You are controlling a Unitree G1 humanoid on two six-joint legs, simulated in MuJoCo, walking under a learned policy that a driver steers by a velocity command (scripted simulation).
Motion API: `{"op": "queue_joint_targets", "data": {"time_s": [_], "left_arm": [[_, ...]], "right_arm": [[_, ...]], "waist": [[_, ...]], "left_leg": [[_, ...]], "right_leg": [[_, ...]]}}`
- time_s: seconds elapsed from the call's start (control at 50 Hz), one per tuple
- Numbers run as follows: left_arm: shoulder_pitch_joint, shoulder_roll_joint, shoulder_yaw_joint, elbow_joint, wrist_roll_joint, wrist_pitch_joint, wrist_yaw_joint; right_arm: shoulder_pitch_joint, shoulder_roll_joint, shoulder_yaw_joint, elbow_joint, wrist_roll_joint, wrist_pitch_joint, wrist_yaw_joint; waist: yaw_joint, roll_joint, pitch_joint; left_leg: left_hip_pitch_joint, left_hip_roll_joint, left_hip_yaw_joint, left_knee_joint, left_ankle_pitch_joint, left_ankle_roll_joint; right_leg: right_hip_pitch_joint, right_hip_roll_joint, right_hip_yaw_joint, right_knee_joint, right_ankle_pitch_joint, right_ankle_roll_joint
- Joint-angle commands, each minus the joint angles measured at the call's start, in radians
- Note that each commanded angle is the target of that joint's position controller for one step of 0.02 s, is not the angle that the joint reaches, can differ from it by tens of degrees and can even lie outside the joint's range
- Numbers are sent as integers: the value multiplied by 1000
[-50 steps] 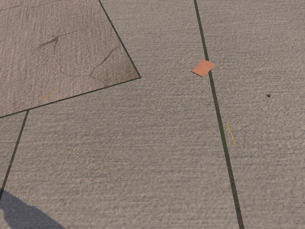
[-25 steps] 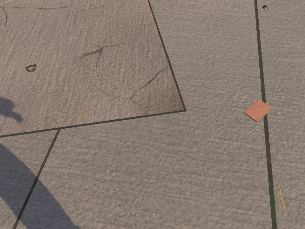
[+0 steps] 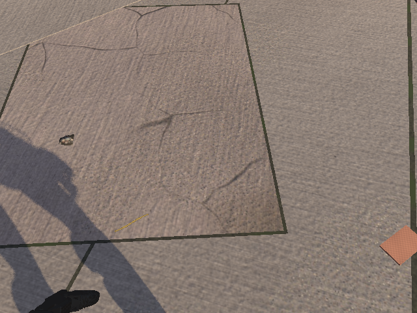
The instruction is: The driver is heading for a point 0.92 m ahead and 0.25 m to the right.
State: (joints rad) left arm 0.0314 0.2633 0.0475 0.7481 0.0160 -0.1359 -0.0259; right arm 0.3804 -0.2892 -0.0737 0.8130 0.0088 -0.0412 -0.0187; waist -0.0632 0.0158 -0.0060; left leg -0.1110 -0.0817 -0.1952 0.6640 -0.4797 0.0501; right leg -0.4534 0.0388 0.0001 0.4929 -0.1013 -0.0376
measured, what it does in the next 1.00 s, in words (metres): walks ahead, turning right: left foot, then right foot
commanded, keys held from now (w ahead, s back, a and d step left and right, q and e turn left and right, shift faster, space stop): e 0.76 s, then no key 0.24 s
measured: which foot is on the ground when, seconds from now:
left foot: up 0.00-0.40, down 0.42-0.82, up 0.84-1.00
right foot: down 0.00-0.42, up 0.44-0.80, down 0.82-1.00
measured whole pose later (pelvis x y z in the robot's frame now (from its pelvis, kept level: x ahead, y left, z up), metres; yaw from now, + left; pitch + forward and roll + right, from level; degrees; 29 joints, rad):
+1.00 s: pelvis +0.13 -0.04 +0.02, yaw -27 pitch +2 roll +2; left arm 0.16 0.26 0.05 0.66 0.01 0.02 0.00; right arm 0.17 -0.33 -0.09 0.75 0.00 0.03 -0.04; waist -0.01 0.05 0.04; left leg -0.51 0.04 0.00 1.07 -0.42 -0.08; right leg -0.27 0.02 0.01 0.48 -0.23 -0.05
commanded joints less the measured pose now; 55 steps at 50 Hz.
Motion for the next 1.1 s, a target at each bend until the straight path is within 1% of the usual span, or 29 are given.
{"op": "queue_joint_targets", "data": {"time_s": [0.02,0.04,0.06,0.08,0.12,0.14,0.18,0.22,0.34,0.38,0.4,0.42,0.44,0.46,0.48,0.5,0.56,0.64,0.72,0.8,0.82,0.84,0.86,0.88,0.9,0.94,0.98,1.06,1.1], "left_arm": [[340,198,63,34,-28,8,-5],[258,146,45,12,-31,14,-4],[192,125,33,-7,-20,25,-5],[160,107,25,-10,-21,32,-5],[155,102,20,3,-11,38,1],[158,131,30,7,-11,43,5],[165,196,54,6,-16,61,19],[167,219,65,1,-31,83,31],[185,194,67,-8,-44,132,52],[142,184,65,-31,-48,144,59],[153,155,57,-40,-45,146,62],[194,97,40,-52,-25,145,61],[277,75,34,-68,-27,138,59],[294,157,52,-59,-21,133,56],[277,210,73,-44,-32,141,56],[276,209,80,-29,-36,159,62],[244,152,69,-56,-37,189,60],[162,111,50,-119,-34,187,44],[138,126,51,-152,-34,189,21],[205,128,63,-142,-29,194,6],[234,157,72,-136,-24,192,14],[251,265,91,-155,-17,189,33],[225,280,85,-177,10,174,30],[230,239,74,-169,23,156,23],[185,212,63,-158,15,142,22],[102,165,45,-157,-11,137,28],[88,127,27,-150,-4,134,35],[92,124,25,-126,-4,134,42],[100,139,28,-111,-2,138,39]], "right_arm": [[130,-94,1,-66,3,-34,-1],[12,-140,-12,-85,4,-34,1],[-65,-135,-10,-104,-10,-34,-1],[-116,-124,-12,-125,-28,-34,-3],[-116,-71,-4,-146,-30,-29,-3],[-110,-48,2,-149,-22,-24,-6],[-125,-43,5,-156,-15,-15,-15],[-152,-56,2,-157,-12,-1,-21],[-281,-70,-7,-200,-5,11,-13],[-238,-79,-16,-191,-3,-6,-6],[-214,-105,-25,-186,-9,-14,-7],[-180,-171,-38,-196,-30,-12,-18],[-185,-207,-46,-198,-57,5,-17],[-179,-170,-42,-198,-48,7,-14],[-211,-113,-26,-208,-41,5,-14],[-257,-92,-19,-213,-34,7,-12],[-292,-104,-19,-206,-32,18,-15],[-260,-131,-34,-189,-29,31,-26],[-258,-173,-50,-179,-15,37,-16],[-257,-172,-49,-157,20,38,-9],[-201,-135,-38,-131,15,36,-4],[-180,-54,-9,-156,-40,32,8],[-244,-85,-18,-185,-37,33,-2],[-287,-137,-33,-182,-15,39,-10],[-280,-140,-38,-170,-3,46,-15],[-231,-135,-42,-130,-15,62,-27],[-196,-117,-39,-116,-11,63,-24],[-229,-71,-15,-118,-9,60,-17],[-238,-77,-12,-119,-8,60,-14]], "waist": [[119,-253,-305],[126,-153,-174],[110,-58,-117],[94,-25,-68],[53,-78,-73],[45,-103,-83],[42,-121,-114],[47,-120,-138],[73,-150,-86],[31,-157,-77],[30,-134,-88],[49,18,-153],[96,244,-161],[80,228,-164],[78,143,-129],[93,96,-100],[93,121,-49],[55,149,-84],[43,166,-101],[89,144,-91],[91,65,-94],[51,-248,-123],[94,-296,-115],[128,-199,-116],[98,-171,-82],[60,-158,-64],[40,-155,-83],[66,-153,-74],[83,-158,-59]], "left_leg": [[-580,-2,4,640,-136,-46],[-611,47,28,668,-66,-56],[-581,85,75,636,-10,-67],[-561,109,96,561,20,-78],[-463,131,104,407,56,-91],[-437,120,121,330,56,-100],[-384,91,141,218,98,-115],[-326,70,143,144,201,-121],[-265,35,105,-52,252,-114],[-170,40,109,-238,353,-92],[-76,101,89,-312,454,-64],[74,312,-67,-291,659,16],[141,501,-293,-297,870,190],[107,545,-355,-318,838,263],[69,475,-241,-310,778,231],[28,405,-136,-306,711,183],[-76,328,23,-340,676,160],[-20,351,89,-344,666,183],[-30,384,129,-332,641,178],[-83,364,172,-215,537,97],[-176,319,229,-121,427,23],[-411,202,339,168,12,-89],[-536,115,248,367,-211,-124],[-520,137,178,459,-173,-119],[-519,145,160,473,-98,-109],[-486,150,154,461,23,-121],[-415,138,158,453,98,-133],[-335,150,158,192,117,-136],[-275,144,169,96,83,-131]], "right_leg": [[791,-434,721,-128,189,-315],[666,-388,564,-120,290,-272],[539,-339,442,-119,450,-245],[439,-304,373,-126,586,-236],[356,-240,300,-146,692,-215],[335,-229,277,-149,729,-218],[299,-226,264,-151,739,-225],[261,-213,259,-158,642,-206],[224,-177,362,-127,238,-154],[221,-145,401,-70,160,-117],[182,-108,393,-15,75,-77],[75,-39,305,177,-194,-24],[-120,90,151,358,-597,27],[-167,21,128,571,-596,68],[-177,-5,130,665,-521,88],[-176,-22,121,697,-457,107],[-138,-36,65,691,-336,141],[-93,-70,27,490,-286,143],[31,-72,-27,315,-266,108],[225,-25,-69,-6,-103,23],[352,-46,-4,-100,40,-12],[521,-320,336,-113,413,-106],[424,-463,451,-124,526,-295],[367,-409,393,-147,410,-299],[344,-341,317,-149,323,-243],[309,-277,235,-150,287,-180],[288,-248,193,-152,327,-181],[316,-238,191,-150,232,-179],[298,-249,219,-153,173,-194]]}}
Velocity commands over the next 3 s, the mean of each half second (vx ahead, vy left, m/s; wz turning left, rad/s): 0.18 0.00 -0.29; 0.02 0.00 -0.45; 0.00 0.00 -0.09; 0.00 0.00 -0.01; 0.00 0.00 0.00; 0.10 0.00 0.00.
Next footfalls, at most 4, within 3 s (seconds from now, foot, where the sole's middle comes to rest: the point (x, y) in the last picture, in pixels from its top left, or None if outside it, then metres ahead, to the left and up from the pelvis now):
0.42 left None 0.25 0.10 -0.76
0.82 right None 0.13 -0.14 -0.76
1.20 left None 0.23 0.08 -0.76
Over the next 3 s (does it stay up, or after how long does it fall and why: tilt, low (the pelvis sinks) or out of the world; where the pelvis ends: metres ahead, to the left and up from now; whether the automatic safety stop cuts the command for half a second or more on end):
stays up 0.18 -0.05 0.01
